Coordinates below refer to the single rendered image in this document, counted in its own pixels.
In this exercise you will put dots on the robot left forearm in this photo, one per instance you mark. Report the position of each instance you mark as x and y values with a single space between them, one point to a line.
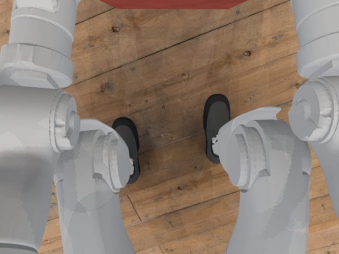
39 48

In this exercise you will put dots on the robot left shin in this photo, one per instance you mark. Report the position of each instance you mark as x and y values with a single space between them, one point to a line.
93 124

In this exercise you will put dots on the robot right forearm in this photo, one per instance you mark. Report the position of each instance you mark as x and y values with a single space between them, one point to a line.
317 27

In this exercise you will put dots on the robot left upper arm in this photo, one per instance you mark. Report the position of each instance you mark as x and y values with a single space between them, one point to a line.
36 125

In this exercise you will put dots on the robot shin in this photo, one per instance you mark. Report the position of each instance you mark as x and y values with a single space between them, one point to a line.
263 113
93 124

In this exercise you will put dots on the robot right shin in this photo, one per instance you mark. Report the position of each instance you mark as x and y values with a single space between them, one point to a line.
263 113

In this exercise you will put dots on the robot right upper arm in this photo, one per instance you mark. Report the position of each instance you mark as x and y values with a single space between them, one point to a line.
314 117

